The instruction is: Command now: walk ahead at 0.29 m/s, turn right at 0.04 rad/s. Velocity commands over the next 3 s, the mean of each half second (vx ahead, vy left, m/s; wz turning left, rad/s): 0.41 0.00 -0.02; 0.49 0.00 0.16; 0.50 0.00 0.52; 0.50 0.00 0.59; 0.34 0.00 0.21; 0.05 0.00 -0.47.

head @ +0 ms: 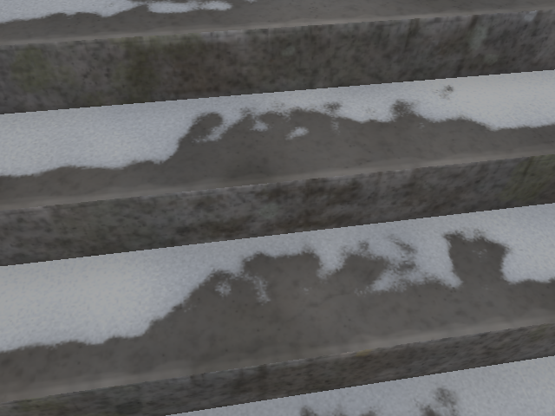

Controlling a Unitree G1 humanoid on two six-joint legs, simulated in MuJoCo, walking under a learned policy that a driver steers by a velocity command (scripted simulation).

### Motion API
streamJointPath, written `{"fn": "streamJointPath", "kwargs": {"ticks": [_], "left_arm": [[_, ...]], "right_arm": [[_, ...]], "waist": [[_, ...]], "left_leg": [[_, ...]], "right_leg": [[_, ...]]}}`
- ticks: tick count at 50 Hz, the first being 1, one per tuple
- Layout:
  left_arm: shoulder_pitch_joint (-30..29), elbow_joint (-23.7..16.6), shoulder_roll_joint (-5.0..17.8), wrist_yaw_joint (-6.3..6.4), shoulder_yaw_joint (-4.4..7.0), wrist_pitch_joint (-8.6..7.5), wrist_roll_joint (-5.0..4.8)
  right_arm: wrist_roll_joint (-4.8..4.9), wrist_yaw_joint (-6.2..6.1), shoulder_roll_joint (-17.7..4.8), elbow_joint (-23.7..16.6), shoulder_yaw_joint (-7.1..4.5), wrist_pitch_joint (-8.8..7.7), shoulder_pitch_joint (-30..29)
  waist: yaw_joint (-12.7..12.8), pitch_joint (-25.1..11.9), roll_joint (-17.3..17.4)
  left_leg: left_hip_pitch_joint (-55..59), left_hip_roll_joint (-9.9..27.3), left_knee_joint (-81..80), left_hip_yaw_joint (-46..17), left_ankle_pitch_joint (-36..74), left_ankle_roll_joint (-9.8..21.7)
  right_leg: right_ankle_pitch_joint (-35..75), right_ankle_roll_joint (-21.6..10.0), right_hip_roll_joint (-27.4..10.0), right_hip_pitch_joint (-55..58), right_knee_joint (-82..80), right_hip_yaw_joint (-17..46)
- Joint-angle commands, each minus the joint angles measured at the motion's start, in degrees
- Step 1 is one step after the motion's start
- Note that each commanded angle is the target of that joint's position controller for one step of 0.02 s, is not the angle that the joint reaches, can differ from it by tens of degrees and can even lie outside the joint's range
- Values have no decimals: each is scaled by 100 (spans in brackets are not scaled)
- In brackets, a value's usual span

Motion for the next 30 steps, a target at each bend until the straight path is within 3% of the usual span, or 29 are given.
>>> {"fn": "streamJointPath", "kwargs": {"ticks": [1,2,3,4,5,6,7,8,10,11,12,13,14,15,16,17,18,19,20,21,22,23,24,25,26,27,28,29,30], "left_arm": [[-1083,-663,379,106,116,-174,149],[-1007,-609,409,103,155,-169,177],[-1038,-599,383,116,190,-202,162],[-1182,-688,317,120,172,-264,212],[-1403,-834,416,109,212,-284,246],[-1596,-932,246,77,152,-253,256],[-1322,-1115,-126,29,-22,-228,357],[-1550,-1207,-493,44,-148,-147,295],[-2449,-1952,-477,185,-251,-47,311],[-2887,-2243,-440,254,-297,-38,239],[-2788,-1999,-407,62,-644,131,134],[-2668,-2059,-409,-3,-611,136,164],[-3141,-2286,-123,1,-641,178,301],[-3697,-2440,-378,-186,-823,383,337],[-3463,-2333,-412,-370,-809,393,257],[-2559,-2012,-291,-440,-748,436,-42],[286,-1056,107,-3,-340,221,2],[1152,-635,306,205,-222,80,35],[1519,-279,964,-69,-242,259,244],[2686,-25,1778,-140,54,361,417],[2654,305,1815,-90,124,118,402],[1540,378,1325,-155,40,12,133],[648,500,544,-202,-170,-92,44],[-3,603,-93,-267,-366,-142,149],[-515,602,-567,-347,-542,-166,425],[-47,1064,-717,-25,-312,-320,20],[2,1183,-690,134,-388,-428,44],[129,1239,-822,172,-471,-518,156],[-411,897,-427,-137,-462,-468,782]], "right_arm": [[-79,-329,-1021,143,-358,-121,1136],[-139,-382,-934,242,-312,-189,1296],[-272,-333,-636,422,-174,-238,1525],[-437,-242,-448,584,-62,-231,1546],[-466,-198,-318,829,15,-174,1767],[-495,-165,-337,1038,60,-128,1922],[-13,-488,-965,1008,-321,-242,1926],[-41,-587,-957,1182,-307,-265,2259],[-90,-635,-699,1323,-267,-395,2455],[-142,-606,-756,1437,-278,-436,2588],[-760,-317,174,2117,45,-263,2937],[-798,-195,-166,1937,-12,-203,2322],[-798,-79,-533,1849,-93,-143,2046],[-488,166,-851,1621,-127,-104,1701],[-260,208,-1294,1409,-181,-254,1630],[-421,228,-1842,1470,-262,-359,1732],[517,-211,-1982,1383,-478,-332,1763],[618,-390,-2018,1481,-467,-385,2065],[-755,354,-965,1234,-80,-376,1939],[-402,597,-1142,1161,-374,-231,2119],[-84,556,-837,1171,-461,-210,1852],[-71,430,-609,1267,-422,-218,1684],[-193,259,-546,1088,-325,-179,1583],[-196,144,-371,992,-207,-89,1328],[-195,72,-322,1045,-139,24,1442],[-322,-325,326,136,6,17,1015],[-204,-503,320,194,60,66,873],[-83,-597,258,174,53,114,593],[233,-61,-363,342,63,183,331]], "waist": [[-701,313,1039],[-735,287,1049],[-794,347,947],[-786,307,594],[-832,75,437],[-758,102,428],[-290,526,-384],[-533,329,94],[-495,830,595],[-629,1082,895],[-828,-198,872],[-306,64,300],[-222,-45,-155],[-66,-42,408],[275,-91,1292],[784,-477,1459],[1090,-874,1224],[1289,-1495,1228],[1542,-2438,-914],[1248,-2719,-1575],[1010,-1097,-1052],[559,-208,-1120],[22,-302,-650],[-404,-325,74],[-783,-363,508],[-1103,-185,-146],[-1088,202,52],[-931,365,342],[-929,126,-225]], "left_leg": [[1303,2420,-2024,-3082,-966,1571],[1427,2468,-2014,-3137,-613,1721],[1722,2433,-1876,-3008,152,1802],[2005,2358,-1773,-2642,1145,1766],[2355,2091,-1675,-2174,1378,1631],[2544,1989,-1679,-1929,1470,1492],[2832,1718,-1656,-1622,1933,892],[2697,1862,-1683,-1655,2552,1028],[2489,2221,-2219,-1701,2069,1001],[2552,2356,-2513,-1746,1712,985],[2927,2239,-2171,-1693,1746,886],[2315,1893,-2311,-1223,1543,693],[673,1626,-2851,-930,1696,612],[-1425,1615,-3956,-671,1530,860],[-2035,1711,-3735,-553,4189,1082],[-1639,1814,-3062,-194,7685,1030],[53,1377,-1104,379,10030,493],[42,1337,674,-110,9606,61],[-2962,702,2210,-918,5227,209],[-3106,-667,5330,-2198,2030,233],[-4008,-654,7239,-2960,2492,366],[-4530,-542,8199,-2790,2746,448],[-4818,-521,8995,-2640,2866,603],[-5010,-358,9319,-2650,3153,865],[-4960,-29,9166,-2491,3434,937],[-4485,65,8825,-1768,1929,348],[-4592,75,8340,-1732,1730,125],[-4485,11,8363,-1427,2011,35],[-5052,269,9502,-1365,2171,670]], "right_leg": [[-616,-370,-199,-2490,2458,-132],[-661,-540,-54,-3066,4051,149],[-533,-770,271,-3880,5377,620],[-204,-926,472,-4543,5896,867],[-261,-1036,575,-4918,6008,693],[-292,-1112,485,-5355,6162,576],[-214,-618,7,-5615,5906,-318],[-752,-469,119,-5884,7301,-752],[-1447,-472,-448,-6969,7855,-269],[-2039,-600,-502,-7722,8417,-316],[-2290,-1346,-528,-7862,7783,377],[-1627,-1507,-654,-7405,6172,-70],[-878,-1669,-763,-5830,4822,-602],[-1393,-1327,-498,-3294,4082,-1034],[-1128,-839,56,-1737,4628,-1624],[369,-811,291,-929,4724,-1602],[-435,-1036,683,-125,3483,-2050],[-292,-1110,465,827,2773,-970],[1368,-1770,-372,3339,811,1677],[585,-1844,-1404,2850,-1362,5041],[-1406,-1025,-1390,1437,-1768,4856],[-2190,-1276,-1245,196,-1735,4117],[-1718,-1674,-1142,-326,-1651,3619],[-1679,-1536,-1236,-813,-1656,3269],[-1399,-1507,-1337,-1450,-1762,2790],[-833,-816,-1175,-1187,-1605,1501],[-272,-780,-1032,-1728,-1548,762],[479,-758,-890,-2095,-1630,360],[223,-807,-870,-2203,-2098,715]]}}
Next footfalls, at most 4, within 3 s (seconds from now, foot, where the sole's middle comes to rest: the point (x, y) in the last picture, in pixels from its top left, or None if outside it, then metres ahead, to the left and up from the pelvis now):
0.38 right None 0.38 -0.20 -0.60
0.92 left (320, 295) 0.64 -0.04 -0.44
1.36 right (399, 126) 0.99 -0.21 -0.27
1.96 left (244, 9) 1.18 0.14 -0.10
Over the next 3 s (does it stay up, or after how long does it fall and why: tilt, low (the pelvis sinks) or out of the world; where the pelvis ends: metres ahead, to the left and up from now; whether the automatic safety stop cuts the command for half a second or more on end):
stays up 1.44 0.21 0.83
